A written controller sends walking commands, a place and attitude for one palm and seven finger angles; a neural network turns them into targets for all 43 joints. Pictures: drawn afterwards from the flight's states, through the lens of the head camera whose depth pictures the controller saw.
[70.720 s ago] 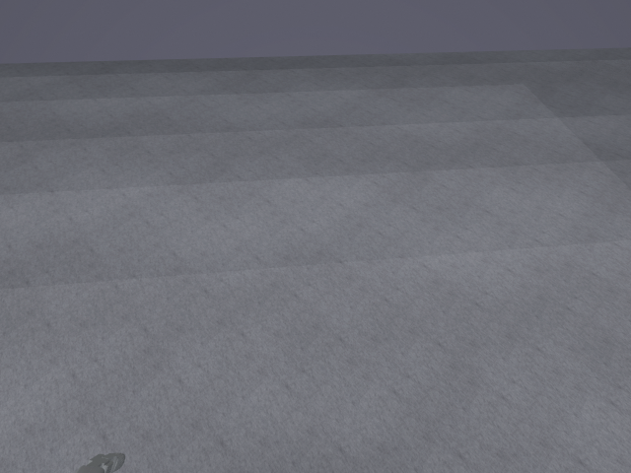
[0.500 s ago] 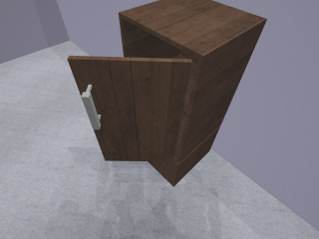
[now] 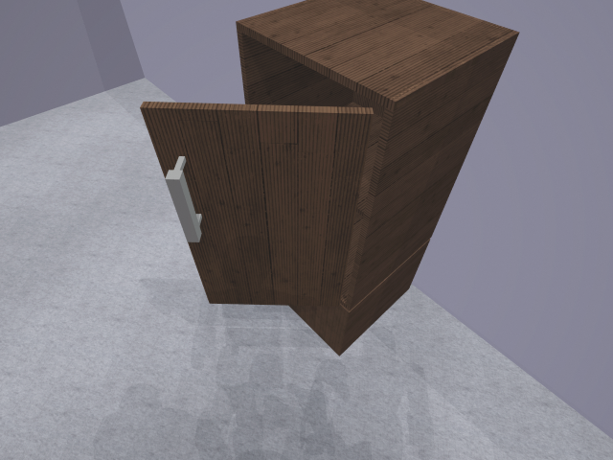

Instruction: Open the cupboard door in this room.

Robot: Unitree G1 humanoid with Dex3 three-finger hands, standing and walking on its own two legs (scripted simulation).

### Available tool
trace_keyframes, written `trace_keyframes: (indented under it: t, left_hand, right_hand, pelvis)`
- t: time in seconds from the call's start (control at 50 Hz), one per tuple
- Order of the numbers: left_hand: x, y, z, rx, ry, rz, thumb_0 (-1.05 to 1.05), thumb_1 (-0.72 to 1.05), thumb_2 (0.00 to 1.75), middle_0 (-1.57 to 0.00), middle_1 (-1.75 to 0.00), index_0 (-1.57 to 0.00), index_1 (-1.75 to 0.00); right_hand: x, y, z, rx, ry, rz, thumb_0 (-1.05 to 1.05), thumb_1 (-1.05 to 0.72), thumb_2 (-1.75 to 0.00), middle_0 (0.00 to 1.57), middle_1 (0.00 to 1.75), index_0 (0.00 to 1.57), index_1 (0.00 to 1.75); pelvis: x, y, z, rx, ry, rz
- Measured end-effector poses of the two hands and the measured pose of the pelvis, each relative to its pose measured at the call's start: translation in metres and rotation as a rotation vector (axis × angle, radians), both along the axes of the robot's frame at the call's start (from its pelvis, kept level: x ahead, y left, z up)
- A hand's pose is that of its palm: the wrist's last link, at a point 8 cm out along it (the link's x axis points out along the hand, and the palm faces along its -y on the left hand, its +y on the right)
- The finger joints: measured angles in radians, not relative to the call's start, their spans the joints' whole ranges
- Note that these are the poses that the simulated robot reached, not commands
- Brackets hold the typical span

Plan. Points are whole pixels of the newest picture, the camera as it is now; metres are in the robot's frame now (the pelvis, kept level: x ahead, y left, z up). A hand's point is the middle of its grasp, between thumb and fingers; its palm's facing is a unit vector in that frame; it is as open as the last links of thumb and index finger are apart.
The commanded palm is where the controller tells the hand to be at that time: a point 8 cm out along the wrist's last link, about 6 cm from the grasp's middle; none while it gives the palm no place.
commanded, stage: raise the hand with hooked fingers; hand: left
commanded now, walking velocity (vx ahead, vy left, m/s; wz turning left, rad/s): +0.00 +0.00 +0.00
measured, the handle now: (187, 200) +0.52 +0.26 +0.00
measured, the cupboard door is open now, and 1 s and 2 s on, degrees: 46 46 46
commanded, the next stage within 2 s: none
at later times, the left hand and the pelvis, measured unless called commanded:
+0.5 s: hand (160, 444) +0.15 +0.19 -0.04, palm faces +0.12 -0.99 -0.07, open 9.5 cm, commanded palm +0.14 +0.25 -0.04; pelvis -0.06 -0.03 -0.09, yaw +3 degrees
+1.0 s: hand (132, 385) +0.20 +0.24 -0.02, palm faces +0.06 -1.00 -0.05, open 12.5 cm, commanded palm +0.18 +0.30 -0.01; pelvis -0.04 +0.01 -0.06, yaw +2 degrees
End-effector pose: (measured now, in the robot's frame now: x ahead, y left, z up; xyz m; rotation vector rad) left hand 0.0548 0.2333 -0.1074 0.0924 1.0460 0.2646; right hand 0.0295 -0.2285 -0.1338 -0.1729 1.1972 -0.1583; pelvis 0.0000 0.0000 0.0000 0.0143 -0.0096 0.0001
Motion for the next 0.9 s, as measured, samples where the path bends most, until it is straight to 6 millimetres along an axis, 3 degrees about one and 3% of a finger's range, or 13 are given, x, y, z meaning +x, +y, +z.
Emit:
trace_keyframes:
  t: [0.1, 0.16, 0.2, 0.24, 0.32, 0.36, 0.4, 0.46, 0.6, 0.76, 0.9]
  left_hand:
    - [0.089, 0.006, 0.083, 0.040, -0.641, -0.011, 0.02, 0.86, 0.88, -0.20, -0.33, -0.21, -0.33]
    - [0.113, -0.001, 0.106, 0.005, -0.949, -0.103, 0.01, 0.81, 0.86, -0.20, -0.36, -0.21, -0.36]
    - [0.112, -0.010, 0.105, -0.022, -1.088, -0.201, 0.01, 0.77, 0.84, -0.20, -0.39, -0.21, -0.39]
    - [0.103, -0.015, 0.090, -0.052, -1.119, -0.267, 0.01, 0.73, 0.82, -0.21, -0.41, -0.21, -0.42]
    - [0.074, -0.011, 0.049, -0.095, -0.997, -0.214, 0.01, 0.63, 0.79, -0.22, -0.47, -0.23, -0.47]
    - [0.060, -0.003, 0.041, -0.065, -0.952, -0.158, 0.01, 0.58, 0.77, -0.22, -0.50, -0.23, -0.50]
    - [0.051, 0.003, 0.044, -0.017, -0.955, -0.128, 0.02, 0.53, 0.75, -0.23, -0.53, -0.23, -0.53]
    - [0.054, 0.009, 0.061, 0.035, -1.021, -0.157, 0.02, 0.46, 0.72, -0.23, -0.57, -0.24, -0.58]
    - [0.096, 0.019, 0.075, -0.029, -1.006, -0.263, 0.01, 0.30, 0.65, -0.24, -0.68, -0.25, -0.68]
    - [0.111, 0.040, 0.086, -0.019, -0.972, -0.215, 0.01, 0.12, 0.57, -0.25, -0.80, -0.26, -0.80]
    - [0.117, 0.053, 0.087, -0.021, -0.993, -0.226, 0.01, -0.05, 0.50, -0.26, -0.90, -0.27, -0.90]
  right_hand:
    - [0.051, -0.013, 0.011, -0.020, -0.312, 0.062, 0.01, -0.91, -0.89, 0.20, 0.30, 0.20, 0.30]
    - [0.084, -0.024, 0.017, -0.037, -0.470, 0.110, 0.01, -0.91, -0.89, 0.20, 0.30, 0.20, 0.30]
    - [0.104, -0.031, 0.020, -0.051, -0.565, 0.142, 0.01, -0.91, -0.89, 0.20, 0.30, 0.20, 0.30]
    - [0.122, -0.036, 0.021, -0.065, -0.637, 0.168, 0.01, -0.91, -0.89, 0.20, 0.30, 0.20, 0.30]
    - [0.144, -0.038, 0.021, -0.084, -0.714, 0.197, 0.01, -0.91, -0.90, 0.20, 0.30, 0.20, 0.30]
    - [0.149, -0.034, 0.018, -0.083, -0.722, 0.206, 0.01, -0.91, -0.90, 0.20, 0.30, 0.20, 0.30]
    - [0.148, -0.027, 0.013, -0.076, -0.709, 0.219, 0.01, -0.91, -0.90, 0.20, 0.30, 0.20, 0.30]
    - [0.139, -0.016, -0.001, -0.052, -0.658, 0.241, 0.01, -0.91, -0.90, 0.20, 0.30, 0.20, 0.30]
    - [0.096, -0.002, -0.030, 0.010, -0.497, 0.186, 0.01, -0.90, -0.89, 0.20, 0.30, 0.20, 0.30]
    - [0.059, -0.017, -0.023, -0.035, -0.408, 0.104, 0.01, -0.90, -0.89, 0.20, 0.30, 0.20, 0.30]
    - [0.065, -0.028, -0.011, -0.110, -0.410, 0.116, 0.01, -0.90, -0.89, 0.20, 0.30, 0.20, 0.30]
  pelvis:
    - [-0.017, -0.002, -0.013, 0.001, 0.056, 0.045]
    - [-0.030, -0.007, -0.032, 0.004, 0.128, 0.028]
    - [-0.039, -0.011, -0.049, 0.006, 0.169, 0.019]
    - [-0.046, -0.015, -0.065, 0.009, 0.193, 0.014]
    - [-0.053, -0.021, -0.086, 0.004, 0.214, 0.023]
    - [-0.054, -0.023, -0.091, -0.007, 0.215, 0.031]
    - [-0.054, -0.025, -0.093, -0.021, 0.216, 0.040]
    - [-0.055, -0.027, -0.093, -0.040, 0.220, 0.053]
    - [-0.054, -0.025, -0.085, -0.050, 0.228, 0.052]
    - [-0.046, -0.014, -0.069, -0.037, 0.230, 0.031]
    - [-0.042, -0.001, -0.067, -0.044, 0.229, 0.030]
